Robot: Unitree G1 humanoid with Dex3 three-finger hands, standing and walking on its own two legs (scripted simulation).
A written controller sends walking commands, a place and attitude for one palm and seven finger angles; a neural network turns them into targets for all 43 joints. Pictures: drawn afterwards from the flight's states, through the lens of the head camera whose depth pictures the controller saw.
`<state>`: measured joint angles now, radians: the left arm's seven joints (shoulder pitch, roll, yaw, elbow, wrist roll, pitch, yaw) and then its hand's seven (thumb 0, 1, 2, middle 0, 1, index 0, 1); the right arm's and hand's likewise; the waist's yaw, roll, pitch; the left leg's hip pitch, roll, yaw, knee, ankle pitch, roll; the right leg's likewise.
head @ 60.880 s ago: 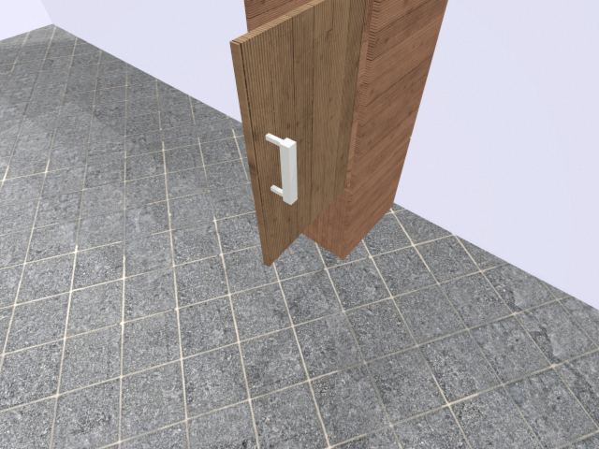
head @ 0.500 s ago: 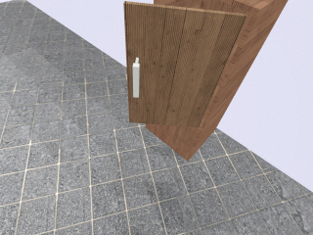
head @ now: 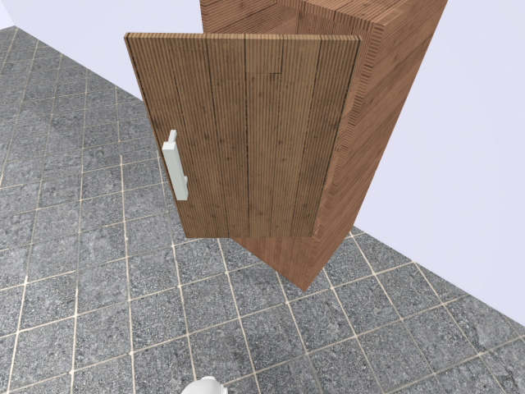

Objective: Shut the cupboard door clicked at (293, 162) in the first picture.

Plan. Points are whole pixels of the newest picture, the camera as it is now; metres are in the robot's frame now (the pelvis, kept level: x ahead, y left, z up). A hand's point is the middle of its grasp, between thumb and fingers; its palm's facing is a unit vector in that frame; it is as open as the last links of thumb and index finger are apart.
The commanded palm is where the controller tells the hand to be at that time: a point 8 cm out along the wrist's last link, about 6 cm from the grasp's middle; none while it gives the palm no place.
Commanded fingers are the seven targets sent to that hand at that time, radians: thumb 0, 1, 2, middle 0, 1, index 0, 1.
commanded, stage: take the last steps up to it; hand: left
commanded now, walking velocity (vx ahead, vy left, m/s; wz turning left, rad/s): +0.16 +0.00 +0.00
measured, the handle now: (177, 166) +0.55 +0.20 -0.01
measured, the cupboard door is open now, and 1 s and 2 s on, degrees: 40 40 40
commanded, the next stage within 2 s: come to a stop and stand still in 0.02 s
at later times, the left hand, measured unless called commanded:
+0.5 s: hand out of the picture +0.12 +0.18 -0.18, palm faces +0.04 -0.97 -0.25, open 7.4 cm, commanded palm none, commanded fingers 0.00 0.90 0.90 -0.20 -0.30 -0.20 -0.30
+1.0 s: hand out of the picture +0.08 +0.19 -0.19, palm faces +0.08 -0.97 -0.21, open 7.4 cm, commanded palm none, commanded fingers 0.00 0.90 0.90 -0.20 -0.30 -0.20 -0.30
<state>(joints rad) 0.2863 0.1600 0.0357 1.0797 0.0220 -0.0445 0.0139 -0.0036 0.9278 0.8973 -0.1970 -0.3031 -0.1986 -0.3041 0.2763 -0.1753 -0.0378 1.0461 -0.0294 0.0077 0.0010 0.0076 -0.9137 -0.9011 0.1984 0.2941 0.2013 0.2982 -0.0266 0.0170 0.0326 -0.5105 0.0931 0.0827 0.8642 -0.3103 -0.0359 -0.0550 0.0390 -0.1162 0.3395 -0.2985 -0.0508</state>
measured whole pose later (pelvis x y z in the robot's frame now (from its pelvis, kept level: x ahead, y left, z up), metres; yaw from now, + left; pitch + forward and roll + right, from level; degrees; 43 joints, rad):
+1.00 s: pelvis +0.05 +0.00 +0.00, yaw +0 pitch -1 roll +0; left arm 0.23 0.22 0.05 1.04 0.03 0.05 0.03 0.00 0.90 0.90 -0.20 -0.30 -0.20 -0.30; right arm 0.19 -0.17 -0.01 1.02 -0.02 0.04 -0.02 0.00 -0.91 -0.90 0.20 0.29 0.20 0.30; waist 0.04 -0.06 0.04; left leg -0.18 0.01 0.03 0.50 -0.31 0.00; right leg -0.28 -0.06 -0.02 0.54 -0.28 0.02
